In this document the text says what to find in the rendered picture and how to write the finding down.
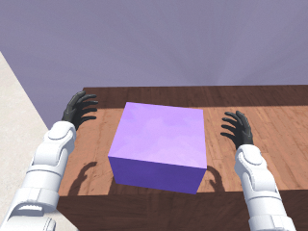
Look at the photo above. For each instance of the left robot upper arm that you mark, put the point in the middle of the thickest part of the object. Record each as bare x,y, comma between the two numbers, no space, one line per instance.
24,223

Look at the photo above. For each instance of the carton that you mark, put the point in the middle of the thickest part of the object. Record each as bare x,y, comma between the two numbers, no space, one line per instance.
159,147

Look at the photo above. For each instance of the pedestal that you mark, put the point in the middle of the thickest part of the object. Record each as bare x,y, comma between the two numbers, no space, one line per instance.
91,200

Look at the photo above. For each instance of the robot left forearm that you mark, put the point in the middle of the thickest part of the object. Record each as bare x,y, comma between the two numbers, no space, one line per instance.
38,193

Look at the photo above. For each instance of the left robot hand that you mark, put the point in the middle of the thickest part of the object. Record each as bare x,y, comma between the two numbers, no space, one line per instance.
74,110

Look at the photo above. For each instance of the robot right forearm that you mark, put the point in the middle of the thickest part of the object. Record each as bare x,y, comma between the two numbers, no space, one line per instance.
263,200

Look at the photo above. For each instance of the right robot hand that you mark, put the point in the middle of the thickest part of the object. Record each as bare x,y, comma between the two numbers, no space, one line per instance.
242,130

